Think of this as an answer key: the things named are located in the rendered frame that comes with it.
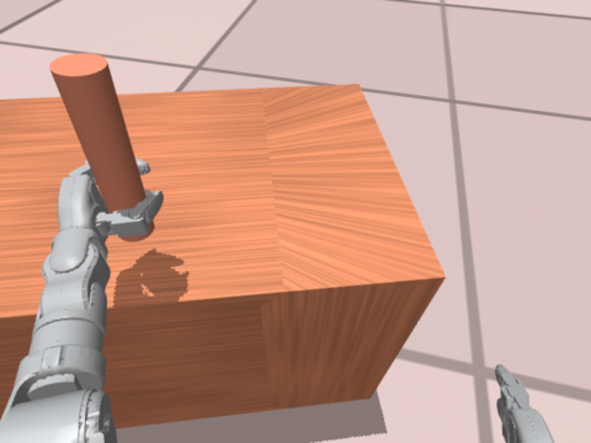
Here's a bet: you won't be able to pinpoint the right robot hand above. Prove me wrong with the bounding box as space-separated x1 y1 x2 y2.
495 365 554 443

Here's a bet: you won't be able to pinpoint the left robot hand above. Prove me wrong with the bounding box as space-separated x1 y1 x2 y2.
57 158 163 243

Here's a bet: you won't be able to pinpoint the can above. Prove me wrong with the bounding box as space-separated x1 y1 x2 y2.
50 54 154 242

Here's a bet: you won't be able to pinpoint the left robot arm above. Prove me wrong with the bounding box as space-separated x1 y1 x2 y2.
0 228 117 443

